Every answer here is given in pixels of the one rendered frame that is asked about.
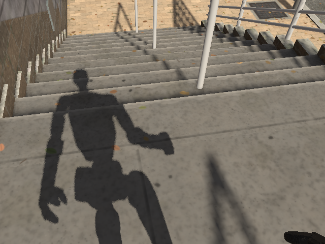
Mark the stairs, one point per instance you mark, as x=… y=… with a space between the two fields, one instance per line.
x=104 y=69

